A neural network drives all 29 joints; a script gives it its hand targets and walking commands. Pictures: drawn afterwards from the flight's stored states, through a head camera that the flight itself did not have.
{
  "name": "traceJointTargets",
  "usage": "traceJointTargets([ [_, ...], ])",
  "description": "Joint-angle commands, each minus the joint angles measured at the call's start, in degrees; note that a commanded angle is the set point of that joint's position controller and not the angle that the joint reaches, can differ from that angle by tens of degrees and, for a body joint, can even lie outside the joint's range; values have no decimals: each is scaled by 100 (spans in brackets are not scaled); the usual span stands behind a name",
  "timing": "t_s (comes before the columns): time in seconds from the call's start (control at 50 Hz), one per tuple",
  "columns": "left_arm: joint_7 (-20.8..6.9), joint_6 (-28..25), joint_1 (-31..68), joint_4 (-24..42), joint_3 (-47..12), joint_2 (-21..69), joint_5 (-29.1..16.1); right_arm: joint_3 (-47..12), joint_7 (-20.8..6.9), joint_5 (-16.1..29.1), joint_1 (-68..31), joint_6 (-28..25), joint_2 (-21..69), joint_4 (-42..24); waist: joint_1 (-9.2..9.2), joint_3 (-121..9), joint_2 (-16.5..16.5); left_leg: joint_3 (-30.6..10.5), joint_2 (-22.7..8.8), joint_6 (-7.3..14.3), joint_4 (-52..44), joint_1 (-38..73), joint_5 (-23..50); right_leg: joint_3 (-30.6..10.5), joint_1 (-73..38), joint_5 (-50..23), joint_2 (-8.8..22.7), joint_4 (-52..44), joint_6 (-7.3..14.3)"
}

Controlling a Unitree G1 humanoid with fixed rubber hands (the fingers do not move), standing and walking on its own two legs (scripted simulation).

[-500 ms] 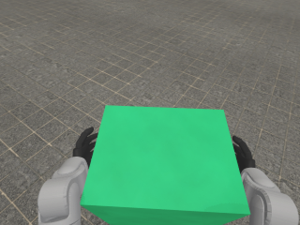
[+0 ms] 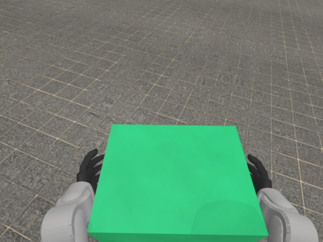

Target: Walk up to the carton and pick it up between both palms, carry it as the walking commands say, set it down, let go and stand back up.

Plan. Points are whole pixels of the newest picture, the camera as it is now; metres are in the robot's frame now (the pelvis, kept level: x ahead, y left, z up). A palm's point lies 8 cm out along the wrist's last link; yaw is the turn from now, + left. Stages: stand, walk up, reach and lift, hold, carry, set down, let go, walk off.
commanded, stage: carry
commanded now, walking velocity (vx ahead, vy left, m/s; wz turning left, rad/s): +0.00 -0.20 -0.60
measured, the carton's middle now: (171, 195) +0.23 +0.01 +0.01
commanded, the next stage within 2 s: none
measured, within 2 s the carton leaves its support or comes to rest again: neither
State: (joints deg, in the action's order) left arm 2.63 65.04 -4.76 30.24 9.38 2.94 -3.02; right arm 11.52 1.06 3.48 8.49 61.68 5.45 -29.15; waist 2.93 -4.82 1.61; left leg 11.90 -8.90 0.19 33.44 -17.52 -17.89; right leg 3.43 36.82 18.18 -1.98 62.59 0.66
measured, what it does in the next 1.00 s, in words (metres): steps to the right, turning right: right foot, then left foot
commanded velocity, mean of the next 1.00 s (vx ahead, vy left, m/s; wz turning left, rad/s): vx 0.00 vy -0.14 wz -0.41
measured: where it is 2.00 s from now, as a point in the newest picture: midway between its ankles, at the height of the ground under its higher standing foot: outside the picture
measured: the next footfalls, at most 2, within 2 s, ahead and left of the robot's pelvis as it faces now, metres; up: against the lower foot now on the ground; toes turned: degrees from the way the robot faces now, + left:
right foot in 0.24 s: +0.05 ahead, -0.28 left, +0.00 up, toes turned -15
left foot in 0.54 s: -0.03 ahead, -0.12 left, +0.00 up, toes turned -9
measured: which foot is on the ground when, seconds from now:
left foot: down 0.00-0.24, up 0.26-0.52, down 0.54-0.90, up 0.92-1.00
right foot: up 0.00-0.22, down 0.24-0.56, up 0.58-0.88, down 0.90-1.00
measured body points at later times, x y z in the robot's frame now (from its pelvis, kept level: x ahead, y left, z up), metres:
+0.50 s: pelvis -0.07 -0.18 -0.02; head -0.03 -0.18 +0.42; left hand +0.21 -0.07 +0.03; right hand +0.11 -0.42 +0.04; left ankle -0.06 -0.09 -0.72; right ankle +0.01 -0.27 -0.74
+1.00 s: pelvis -0.17 -0.32 -0.02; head -0.16 -0.33 +0.43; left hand +0.13 -0.33 +0.03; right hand -0.09 -0.62 +0.03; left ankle -0.10 -0.17 -0.71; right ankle -0.19 -0.47 -0.74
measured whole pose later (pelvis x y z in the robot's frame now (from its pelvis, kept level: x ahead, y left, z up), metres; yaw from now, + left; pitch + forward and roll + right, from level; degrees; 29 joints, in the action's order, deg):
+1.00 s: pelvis -0.17 -0.32 -0.02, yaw -31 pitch +2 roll -2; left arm 3.1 64.7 -0.7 24.6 9.3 7.6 -0.7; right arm 12.3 2.7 4.9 3.5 67.1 -1.3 -28.2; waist -3.7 -0.8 -2.7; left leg 5.6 -13.8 -7.1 55.8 -27.3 -35.1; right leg 3.3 26.3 14.5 1.9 38.7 -0.9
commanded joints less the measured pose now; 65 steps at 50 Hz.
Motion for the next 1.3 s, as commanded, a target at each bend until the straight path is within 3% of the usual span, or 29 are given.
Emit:
traceJointTargets([
  [0.0, -542, -55, 2368, 845, -4730, 4159, -1134, -4233, -313, 754, -2408, 51, 3357, -1340, -319, -497, -1223, -335, -1449, 220, -926, 1309, 3576, 104, 463, -10, 375, -648, -257],
  [0.14, -415, 165, 2142, 669, -4374, 3986, -973, -4336, -317, 891, -2546, 378, 3326, -1189, -345, -815, -1993, 350, -1476, -247, -59, 715, 2562, 507, -1283, -321, 301, -3068, -145],
  [0.16, -415, 139, 2171, 725, -4344, 4029, -963, -4365, -348, 916, -2579, 386, 3427, -1160, -300, -1100, -1577, 393, -1242, -447, 661, 510, 2158, 404, -1914, -512, 79, -3488, -86],
  [0.18, -442, 132, 1968, 689, -4265, 4008, -962, -4404, -369, 909, -2612, 400, 3407, -1175, -164, -1225, -333, 301, -952, -642, 1571, -444, 593, -111, -2809, -1543, 391, -3917, 32],
  [0.2, -477, 98, 1891, 677, -4168, 3956, -942, -4580, -381, 962, -2835, 380, 3524, -1391, -189, -1244, 1695, 291, -225, -931, 2915, -1965, -2662, -1619, -3659, -4270, 1587, -3886, 529],
  [0.22, -487, 43, 1991, 721, -4016, 3977, -965, -4781, -426, 1184, -3138, 371, 3658, -1444, -286, -1218, 1828, -339, -207, -883, 3560, -2177, -3113, -1874, -3419, -5172, 1841, -3548, 970],
  [0.26, -473, -129, 1929, 841, -4085, 4388, -916, -5223, -576, 1584, -3329, 265, 4182, -1473, -294, -1501, 1230, -618, -57, -754, 3637, -1850, -2130, -1655, -3055, -4542, 1544, -3627, 1041],
  [0.34, -593, -405, 2257, 1371, -4332, 4829, -1093, -5071, -686, 1616, -3036, 29, 4716, -1301, -299, -2082, 1168, -789, 103, -591, 2994, -1366, -1064, -1175, -2681, -2108, 1163, -3789, 894],
  [0.44, -629, -413, 1975, 1205, -4600, 4437, -1073, -4850, -547, 1255, -2601, -107, 4053, -1441, -185, -2027, 685, -756, 523, -220, 1311, -475, -1289, -2425, -2242, -1938, 1346, -4177, 1312],
  [0.48, -590, -357, 2056, 1238, -4716, 4229, -1127, -4640, -509, 1076, -2294, -80, 3843, -1275, -255, -1953, 587, -701, 537, -89, -103, 635, -846, -2312, -1582, -1463, 1067, -4262, 978],
  [0.5, -562, -330, 2196, 1347, -4794, 4153, -1197, -4508, -497, 997, -2035, -69, 3796, -1113, -379, -2043, 226, -824, 174, 73, -1181, 1853, -590, -1834, -772, -1077, 624, -4129, 449],
  [0.52, -543, -272, 2381, 1496, -4897, 4109, -1229, -4328, -468, 880, -1886, -58, 3607, -981, -412, -1946, -1593, -2458, -1584, 477, -2067, 2454, -1009, -818, 149, 298, -123, -2742, -37],
  [0.54, -552, -209, 2526, 1462, -4899, 4012, -1207, -4222, -447, 802, -1817, -74, 3595, -798, -372, -1254, -2778, -3093, -2990, 1024, -2060, 1491, 104, -250, 734, 1152, -227, -507, -86],
  [0.56, -613, -207, 3108, 1552, -5010, 4043, -1309, -4097, -457, 707, -1813, -77, 3714, -543, -429, -712, -2475, -2635, -2965, 1137, -1982, 559, 705, -818, 697, 988, 501, 638, -15],
  [0.6, -644, -165, 3205, 1285, -4932, 4247, -1279, -4264, -418, 725, -2331, -6, 3788, -743, -238, -121, -1078, -1505, -2079, 464, -2108, -119, -144, -708, 435, 205, 436, 898, -30],
  [0.64, -612, -103, 3034, 1105, -4764, 4153, -1290, -4210, -363, 743, -2477, 18, 3645, -876, -281, -38, -686, -620, -1360, 42, -1561, 520, 1088, -516, 570, -155, 420, 355, -103],
  [0.7, -519, 31, 2397, 692, -4594, 4069, -1139, -4182, -261, 776, -2579, 122, 3276, -1262, -294, -430, -1174, -323, -1415, 90, -853, 1275, 3467, 88, 468, 59, 255, -576, -250],
  [0.8, -371, 201, 2053, 465, -4330, 3880, -977, -4202, -278, 864, -2416, 383, 3180, -1005, -321, -911, -1964, 177, -1123, -225, -86, 709, 2538, 530, -1372, -533, 80, -2921, -186],
  [0.84, -362, 156, 2031, 649, -4311, 3946, -950, -4321, -360, 990, -2546, 410, 3277, -1110, -185, -1406, -633, 318, -752, -572, 1194, -53, 1056, 163, -2773, -1695, 324, -3859, -150],
  [0.86, -392, 138, 1981, 645, -4244, 3921, -925, -4440, -396, 1057, -2772, 420, 3369, -1225, -151, -1583, 1029, 157, -275, -786, 2196, -1517, -1970, -1309, -3839, -4650, 1639, -3687, 306],
  [0.88, -406, 84, 2156, 697, -4175, 4018, -932, -4663, -439, 1246, -3125, 417, 3537, -1301, -244, -1752, 1459, -419, -223, -759, 2621, -1713, -2692, -1975, -3769, -5623, 2282, -3534, 786],
  [0.9, -405, 35, 2031, 695, -4038, 4044, -793, -4816, -479, 1384, -3335, 398, 3672, -1294, -285, -1720, 1099, -613, -270, -745, 3007, -1564, -2457, -1805, -3493, -5396, 2266, -3572, 951],
  [1.02, -554, -415, 2358, 1247, -4336, 4887, -931, -5141, -768, 1775, -3300, 86, 4754, -1237, -241, -2113, 1181, -856, 210, -325, 2130, -899, -834, -1001, -2648, -2987, 1661, -3884, 929],
  [1.12, -572, -286, 2158, 983, -4484, 4344, -988, -4743, -557, 1287, -2708, 86, 3994, -1190, -298, -2149, 480, -636, 605, -36, -604, 583, -279, -1229, -2138, -1597, 1357, -3798, 806],
  [1.14, -558, -217, 2178, 949, -4486, 4144, -981, -4593, -519, 1139, -2560, 113, 3826, -1001, -304, -1993, 24, -1145, 150, 34, -1003, 968, 103, -1109, -1704, -1336, 1131, -3536, 563],
  [1.16, -563, -163, 2297, 975, -4538, 4055, -997, -4445, -483, 1004, -2490, 116, 3619, -884, -276, -1808, -1098, -2006, -727, 219, -1381, 1153, 786, -579, -1185, -860, 661, -2884, 312],
  [1.18, -561, -120, 2453, 1054, -4583, 3944, -995, -4340, -470, 938, -2331, 142, 3571, -683, -262, -1270, -1473, -2119, -1068, 373, -1664, 924, 511, -254, -693, -253, 373, -2943, 180],
  [1.24, -608, 60, 3184, 1003, -4739, 3880, -1222, -4070, -378, 650, -2450, 265, 3516, -409, -267, -494, -770, -1246, -326, 278, -1649, -897, -1380, -532, -1931, -719, 582, -3810, 250],
  [1.28, -602, 157, 3232, 831, -4620, 3779, -1251, -3999, -313, 590, -2603, 356, 3374, -473, -284, -491, -352, -836, 180, 76, -1126, -626, -784, -1029, -1830, -274, 914, -4374, 246],
])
